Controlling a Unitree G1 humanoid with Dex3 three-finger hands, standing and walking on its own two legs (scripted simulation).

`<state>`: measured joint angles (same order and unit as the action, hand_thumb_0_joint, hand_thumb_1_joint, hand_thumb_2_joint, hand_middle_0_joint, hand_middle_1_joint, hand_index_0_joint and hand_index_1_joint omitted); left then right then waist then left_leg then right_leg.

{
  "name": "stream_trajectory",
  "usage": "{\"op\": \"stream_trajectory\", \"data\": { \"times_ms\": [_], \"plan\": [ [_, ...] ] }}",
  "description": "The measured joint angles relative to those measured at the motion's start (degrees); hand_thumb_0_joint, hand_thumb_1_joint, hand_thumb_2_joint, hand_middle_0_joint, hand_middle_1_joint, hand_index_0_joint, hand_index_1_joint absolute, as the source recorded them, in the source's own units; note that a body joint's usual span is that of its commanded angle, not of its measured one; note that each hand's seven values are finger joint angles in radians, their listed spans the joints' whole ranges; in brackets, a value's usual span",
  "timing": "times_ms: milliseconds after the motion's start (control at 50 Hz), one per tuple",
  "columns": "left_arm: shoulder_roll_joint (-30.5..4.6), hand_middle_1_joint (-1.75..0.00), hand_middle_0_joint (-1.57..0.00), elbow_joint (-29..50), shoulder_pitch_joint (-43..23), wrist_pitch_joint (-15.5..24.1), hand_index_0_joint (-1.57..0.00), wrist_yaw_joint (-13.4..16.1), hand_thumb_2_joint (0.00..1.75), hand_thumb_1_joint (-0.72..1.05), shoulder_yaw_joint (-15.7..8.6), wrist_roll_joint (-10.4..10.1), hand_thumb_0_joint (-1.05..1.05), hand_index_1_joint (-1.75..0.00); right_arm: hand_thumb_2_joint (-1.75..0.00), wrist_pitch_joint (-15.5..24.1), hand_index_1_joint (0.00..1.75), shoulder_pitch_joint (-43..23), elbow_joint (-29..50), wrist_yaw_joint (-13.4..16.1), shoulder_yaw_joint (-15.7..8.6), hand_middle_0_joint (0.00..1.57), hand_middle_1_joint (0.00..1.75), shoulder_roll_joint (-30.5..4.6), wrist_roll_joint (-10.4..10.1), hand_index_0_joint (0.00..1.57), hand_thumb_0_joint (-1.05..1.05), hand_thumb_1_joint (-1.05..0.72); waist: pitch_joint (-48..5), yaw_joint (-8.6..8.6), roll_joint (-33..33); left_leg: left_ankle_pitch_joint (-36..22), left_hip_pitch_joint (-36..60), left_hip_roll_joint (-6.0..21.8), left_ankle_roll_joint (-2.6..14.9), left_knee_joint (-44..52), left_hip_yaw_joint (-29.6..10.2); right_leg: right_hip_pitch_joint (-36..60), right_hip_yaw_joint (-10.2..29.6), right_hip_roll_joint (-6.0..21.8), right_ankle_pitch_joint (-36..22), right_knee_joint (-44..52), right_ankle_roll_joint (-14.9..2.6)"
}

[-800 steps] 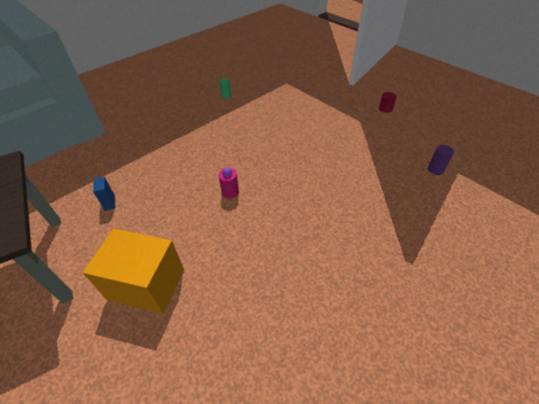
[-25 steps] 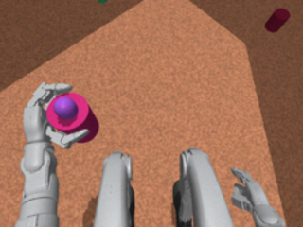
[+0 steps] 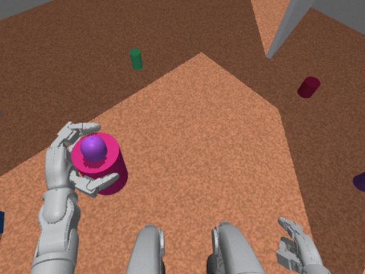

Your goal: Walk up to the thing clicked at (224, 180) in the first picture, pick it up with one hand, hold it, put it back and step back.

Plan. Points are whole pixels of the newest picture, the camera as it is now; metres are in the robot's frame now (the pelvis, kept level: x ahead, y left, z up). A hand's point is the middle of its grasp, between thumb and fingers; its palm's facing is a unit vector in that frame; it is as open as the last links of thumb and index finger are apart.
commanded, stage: lift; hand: left
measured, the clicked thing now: (101, 161) +0.35 +0.19 +0.01
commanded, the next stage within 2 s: hold in 1.12 s
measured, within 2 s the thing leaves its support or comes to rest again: neither
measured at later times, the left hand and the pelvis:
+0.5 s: hand (91, 137) +0.35 +0.18 +0.11, palm faces +0.13 -0.99 -0.04, open 11.9 cm; pelvis +0.02 +0.00 +0.07, yaw +1 degrees
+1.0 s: hand (93, 121) +0.36 +0.17 +0.14, palm faces +0.12 -0.99 -0.02, open 11.9 cm; pelvis +0.04 -0.01 +0.10, yaw +1 degrees
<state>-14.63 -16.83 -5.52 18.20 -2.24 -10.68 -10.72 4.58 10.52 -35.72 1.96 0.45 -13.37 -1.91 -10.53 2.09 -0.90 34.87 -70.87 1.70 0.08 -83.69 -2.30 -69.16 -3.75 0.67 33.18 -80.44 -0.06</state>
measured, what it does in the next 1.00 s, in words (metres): rises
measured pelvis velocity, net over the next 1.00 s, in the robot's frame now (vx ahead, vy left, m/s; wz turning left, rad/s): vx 0.04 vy -0.01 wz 0.01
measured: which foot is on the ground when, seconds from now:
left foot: down 0.00-1.00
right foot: down 0.00-1.00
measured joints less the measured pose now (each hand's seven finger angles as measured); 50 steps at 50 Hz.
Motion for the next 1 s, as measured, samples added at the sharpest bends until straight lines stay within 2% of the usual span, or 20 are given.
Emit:
{"op": "stream_trajectory", "data": {
  "times_ms": [120, 220, 340, 420, 1000],
  "plan": [
    [0.4, -0.94, -0.62, -1.7, -0.2, -0.4, -0.62, -0.7, 1.03, -0.59, 1.2, 0.7, 0.00, -0.97, -0.89, 0.2, 0.30, 0.9, -0.2, -0.3, -0.2, 0.20, 0.30, -0.2, 0.2, 0.20, 0.01, -0.90, 1.8, 0.09, -0.1, -1.7, 6.6, 0.1, 0.04, 5.8, 0.4, 6.5, 0.3, -0.2, -1.8, 5.7, 0.11],
    [1.7, -0.94, -0.62, -1.7, 0.6, 0.4, -0.62, -0.2, 1.03, -0.59, 1.3, 0.1, 0.00, -0.97, -0.89, 0.2, 0.30, 2.0, -0.8, -0.4, 0.1, 0.20, 0.30, 0.1, 0.5, 0.20, 0.01, -0.90, 2.6, -0.09, 0.1, -3.0, 11.2, 0.0, 0.06, 10.1, 0.8, 10.9, 0.5, -0.2, -3.0, 9.9, 0.14],
    [1.6, -0.94, -0.62, -2.3, 0.8, 0.8, -0.62, 0.3, 1.03, -0.59, 2.2, 1.3, 0.00, -0.97, -0.90, -0.1, 0.30, 2.4, -1.2, -0.2, 0.5, 0.20, 0.30, 0.6, 1.0, 0.20, 0.01, -0.91, 3.4, -0.28, 0.1, -4.2, 15.8, -0.1, -0.07, 14.1, 0.9, 15.4, 0.6, -0.1, -4.1, 13.7, 0.05],
    [1.8, -0.94, -0.62, -2.5, 0.6, 0.4, -0.62, 0.4, 1.03, -0.59, 2.6, 1.2, 0.00, -0.97, -0.90, -0.2, 0.30, 2.5, -1.3, -0.1, 0.6, 0.20, 0.30, 0.8, 1.2, 0.20, 0.01, -0.91, 4.2, -0.46, 0.1, -5.0, 19.0, -0.1, -0.14, 16.8, 0.9, 18.6, 0.6, -0.2, -4.8, 16.3, 0.02],
    [3.4, -0.95, -0.61, -6.1, -0.2, 1.7, -0.61, 0.2, 1.03, -0.59, 2.9, 1.3, 0.00, -0.98, -0.90, -1.2, 0.30, 3.0, -2.3, -0.1, 0.2, 0.20, 0.30, 0.9, 2.1, 0.20, 0.01, -0.91, 6.8, -0.38, 0.5, -8.2, 32.9, 0.1, -0.46, 28.8, 1.6, 32.1, 1.1, -0.5, -7.9, 27.8, -0.16]
  ]
}}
